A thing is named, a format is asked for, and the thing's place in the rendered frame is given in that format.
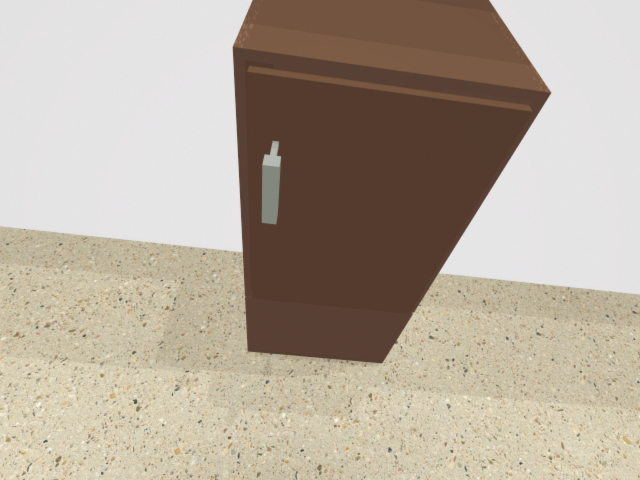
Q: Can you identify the handle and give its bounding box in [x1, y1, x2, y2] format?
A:
[262, 141, 281, 224]

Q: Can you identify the cupboard door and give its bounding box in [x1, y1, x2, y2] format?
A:
[247, 66, 533, 314]

